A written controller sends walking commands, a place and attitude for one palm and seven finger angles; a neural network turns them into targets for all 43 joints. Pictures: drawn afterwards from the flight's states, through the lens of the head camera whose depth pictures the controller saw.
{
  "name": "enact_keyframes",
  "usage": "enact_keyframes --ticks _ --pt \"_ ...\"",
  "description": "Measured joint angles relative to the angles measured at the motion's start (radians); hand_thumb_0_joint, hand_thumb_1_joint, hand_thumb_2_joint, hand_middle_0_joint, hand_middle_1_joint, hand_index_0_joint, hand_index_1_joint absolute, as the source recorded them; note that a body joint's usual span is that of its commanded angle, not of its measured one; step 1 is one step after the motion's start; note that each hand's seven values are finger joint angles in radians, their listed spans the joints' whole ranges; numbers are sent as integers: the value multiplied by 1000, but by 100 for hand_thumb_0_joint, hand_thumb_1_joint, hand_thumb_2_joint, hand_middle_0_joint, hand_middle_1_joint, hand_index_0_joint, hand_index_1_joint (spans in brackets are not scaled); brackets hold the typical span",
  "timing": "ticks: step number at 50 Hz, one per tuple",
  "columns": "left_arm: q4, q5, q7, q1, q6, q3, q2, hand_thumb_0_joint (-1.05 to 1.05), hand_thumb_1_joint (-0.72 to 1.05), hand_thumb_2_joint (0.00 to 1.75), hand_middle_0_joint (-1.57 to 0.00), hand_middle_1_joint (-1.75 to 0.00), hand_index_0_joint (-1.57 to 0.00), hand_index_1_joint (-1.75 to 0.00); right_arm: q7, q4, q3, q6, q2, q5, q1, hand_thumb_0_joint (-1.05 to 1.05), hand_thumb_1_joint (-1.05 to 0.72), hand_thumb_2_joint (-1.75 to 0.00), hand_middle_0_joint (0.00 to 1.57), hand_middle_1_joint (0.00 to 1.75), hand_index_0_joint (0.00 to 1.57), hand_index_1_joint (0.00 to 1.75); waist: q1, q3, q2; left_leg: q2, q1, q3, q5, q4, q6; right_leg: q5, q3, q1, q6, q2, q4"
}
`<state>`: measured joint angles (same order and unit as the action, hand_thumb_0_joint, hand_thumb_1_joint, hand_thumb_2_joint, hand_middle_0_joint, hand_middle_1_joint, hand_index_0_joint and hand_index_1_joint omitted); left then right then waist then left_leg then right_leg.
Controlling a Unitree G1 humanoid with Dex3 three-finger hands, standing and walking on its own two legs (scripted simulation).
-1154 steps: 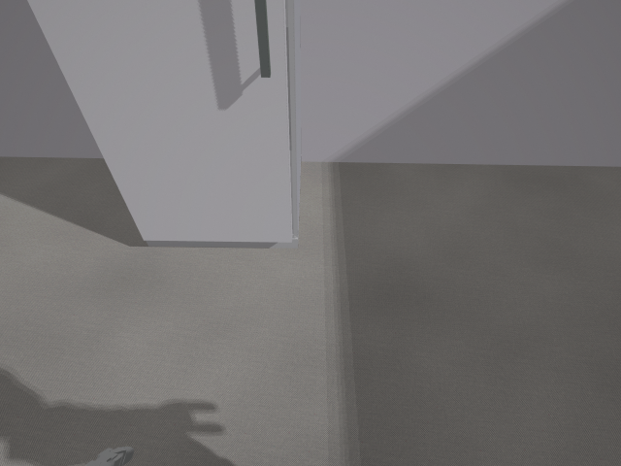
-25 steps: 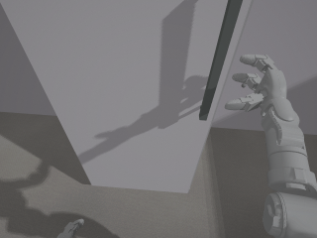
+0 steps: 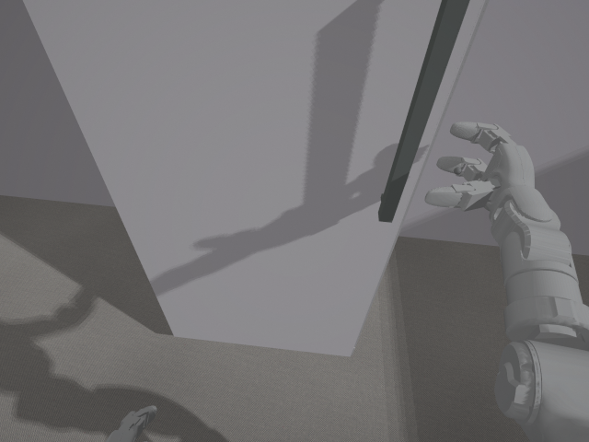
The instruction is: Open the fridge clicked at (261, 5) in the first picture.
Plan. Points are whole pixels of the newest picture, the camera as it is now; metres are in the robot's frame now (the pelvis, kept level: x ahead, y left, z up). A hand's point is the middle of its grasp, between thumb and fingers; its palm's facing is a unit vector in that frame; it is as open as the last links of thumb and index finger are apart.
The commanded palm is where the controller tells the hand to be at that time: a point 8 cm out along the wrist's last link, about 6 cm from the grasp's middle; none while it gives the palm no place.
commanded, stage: move the hooked fingers beside the handle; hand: right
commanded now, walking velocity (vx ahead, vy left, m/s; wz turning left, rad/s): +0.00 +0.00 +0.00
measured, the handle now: (416, 107) +0.52 -0.11 +0.23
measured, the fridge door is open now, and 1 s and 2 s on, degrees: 0 0 0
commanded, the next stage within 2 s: feel for the door with the fingertips in 0.02 s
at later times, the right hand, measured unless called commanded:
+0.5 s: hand (430, 159) +0.44 -0.13 +0.20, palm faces +0.01 +1.00 +0.02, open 14.0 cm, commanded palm +0.41 -0.19 +0.20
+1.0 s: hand (427, 148) +0.47 -0.13 +0.20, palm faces +0.02 +1.00 +0.01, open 14.0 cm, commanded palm +0.44 -0.18 +0.20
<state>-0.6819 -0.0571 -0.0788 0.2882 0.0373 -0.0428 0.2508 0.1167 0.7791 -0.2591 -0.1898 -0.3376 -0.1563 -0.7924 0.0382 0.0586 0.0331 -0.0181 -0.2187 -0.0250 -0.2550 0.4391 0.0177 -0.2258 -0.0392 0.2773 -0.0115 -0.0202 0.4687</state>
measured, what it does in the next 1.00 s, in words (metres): stands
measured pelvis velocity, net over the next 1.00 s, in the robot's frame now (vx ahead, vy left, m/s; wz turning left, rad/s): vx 0.01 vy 0.00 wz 0.00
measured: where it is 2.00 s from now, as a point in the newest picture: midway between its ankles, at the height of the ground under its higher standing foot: outside the picture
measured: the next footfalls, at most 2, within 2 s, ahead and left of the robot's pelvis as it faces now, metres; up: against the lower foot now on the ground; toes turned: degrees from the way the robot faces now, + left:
none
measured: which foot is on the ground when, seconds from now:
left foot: down 0.00-1.00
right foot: down 0.00-1.00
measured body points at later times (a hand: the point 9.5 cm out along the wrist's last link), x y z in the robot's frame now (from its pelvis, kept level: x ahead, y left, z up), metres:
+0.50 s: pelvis +0.00 +0.00 +0.00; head -0.01 +0.00 +0.45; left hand +0.12 +0.24 -0.11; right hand +0.43 -0.18 +0.20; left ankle -0.02 +0.11 -0.74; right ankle +0.01 -0.11 -0.74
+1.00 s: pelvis +0.01 +0.00 +0.00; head +0.01 +0.00 +0.45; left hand +0.09 +0.26 -0.12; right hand +0.46 -0.18 +0.20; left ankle -0.02 +0.11 -0.74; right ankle +0.01 -0.11 -0.74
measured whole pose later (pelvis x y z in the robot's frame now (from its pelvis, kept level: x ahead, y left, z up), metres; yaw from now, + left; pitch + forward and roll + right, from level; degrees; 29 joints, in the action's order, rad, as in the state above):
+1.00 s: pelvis +0.01 +0.00 +0.00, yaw +0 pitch +3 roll +1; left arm -0.73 -0.05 -0.07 0.31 0.06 -0.02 0.25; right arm 0.04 0.81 -0.21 -0.11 -0.27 -0.13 -0.89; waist 0.05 0.05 0.02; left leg -0.02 -0.23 -0.02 -0.26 0.44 0.02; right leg -0.23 -0.04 0.29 -0.01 -0.02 0.47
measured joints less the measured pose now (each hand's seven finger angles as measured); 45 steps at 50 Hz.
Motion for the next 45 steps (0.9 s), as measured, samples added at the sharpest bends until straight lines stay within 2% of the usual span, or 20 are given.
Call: enact_keyframes --ticks 4,6,8,11,15,19,22,28,35,45 --pt "3 2 0 24 18 12 -1 2 91 89 -20 -30 -20 -30 -8 -128 -7 90 12 -3 80 -2 50 -30 30 120 30 120 -9 -15 -5 -3 8 6 2 -3 1 0 -6 -11 1 -3 -3" --pt "-12 -1 -2 30 25 12 -1 2 91 89 -20 -30 -20 -30 2 -156 2 116 16 -9 82 -2 50 -30 30 120 30 120 -15 -13 -12 -4 17 3 0 -4 2 -3 -3 -16 2 -4 0" --pt "-28 -7 -4 29 26 10 -1 2 91 89 -20 -30 -20 -30 15 -140 23 106 12 -14 55 -2 50 -30 30 120 30 120 -18 -9 -16 -4 24 -3 -2 -5 2 -6 4 -17 3 -4 5" --pt "-37 -14 -5 19 25 8 5 2 91 89 -20 -30 -20 -30 25 -92 57 41 10 -14 5 -2 50 -30 30 120 30 120 -19 -3 -12 -2 23 -11 -1 -6 1 -6 12 -10 1 -1 11" --pt "-25 -11 -1 -4 27 12 13 2 91 89 -20 -30 -20 -30 4 -67 69 -17 32 -22 -14 -2 50 -30 30 120 30 120 -14 -4 7 3 10 -11 5 -6 -3 2 12 1 -3 4 8" --pt "-18 -3 5 -20 36 10 1 2 91 89 -20 -30 -20 -30 -33 -98 69 15 84 -31 4 -2 50 -30 30 120 30 120 -16 -7 6 7 2 -5 6 -1 -6 7 5 2 -6 7 1" --pt "-20 3 8 -31 36 0 -16 2 91 89 -20 -30 -20 -30 -58 -93 69 46 107 -16 -3 -2 50 -30 30 120 30 120 -13 -9 -8 5 1 -3 3 5 -5 6 3 0 -4 6 2" --pt "-15 9 11 -31 23 -6 -30 1 91 89 -20 -30 -20 -30 -94 -61 72 46 95 30 -31 -2 50 -30 31 120 30 120 -4 -9 -11 0 2 2 3 2 -1 1 -1 -2 -1 0 4" --pt "-31 8 3 -6 14 -1 -20 1 91 89 -20 -30 -20 -30 -74 -8 56 41 74 9 -65 -2 50 -30 31 120 30 120 -3 -9 -5 1 7 1 3 -8 -2 1 0 -5 -1 1 -5" --pt "-46 7 7 22 16 16 -4 1 91 89 -20 -30 -20 -30 -68 20 61 65 71 14 -79 -2 50 -30 30 120 30 120 3 -9 -9 0 -1 -3 -4 -5 -1 -7 4 6 0 1 3"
